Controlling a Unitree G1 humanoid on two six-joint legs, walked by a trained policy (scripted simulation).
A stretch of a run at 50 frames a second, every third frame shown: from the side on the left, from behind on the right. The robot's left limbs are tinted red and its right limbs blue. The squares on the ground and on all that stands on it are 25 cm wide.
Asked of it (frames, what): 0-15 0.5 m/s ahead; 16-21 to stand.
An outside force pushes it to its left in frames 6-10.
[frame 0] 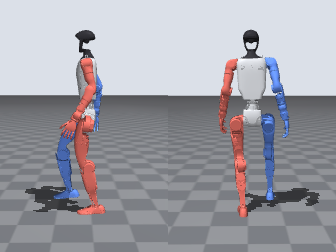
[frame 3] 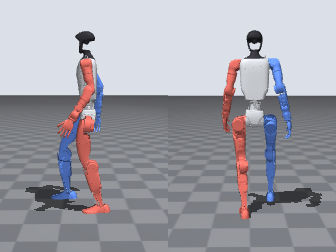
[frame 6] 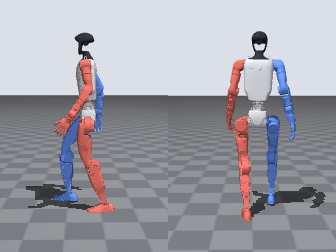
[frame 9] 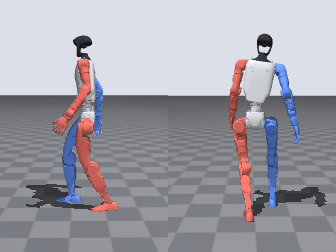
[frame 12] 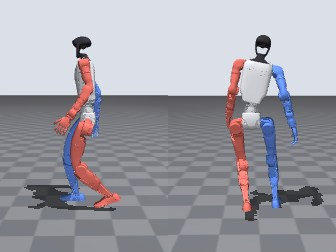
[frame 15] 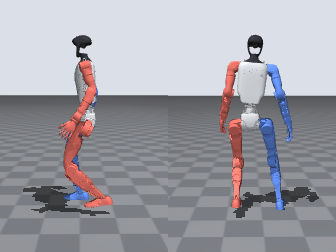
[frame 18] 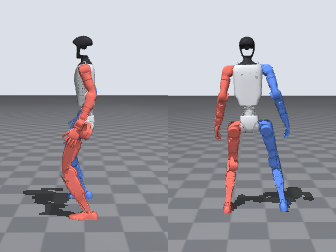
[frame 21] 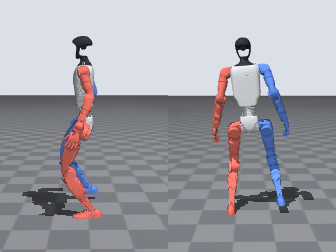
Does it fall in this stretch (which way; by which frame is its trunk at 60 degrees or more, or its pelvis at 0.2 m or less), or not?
no
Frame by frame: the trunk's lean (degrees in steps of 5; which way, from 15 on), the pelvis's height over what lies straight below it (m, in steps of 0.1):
0: 5, 0.8
3: 5, 0.8
6: 5, 0.8
9: 10, 0.8
12: 15 to its right, 0.8
15: 5, 0.7
18: 5, 0.7
21: 5, 0.7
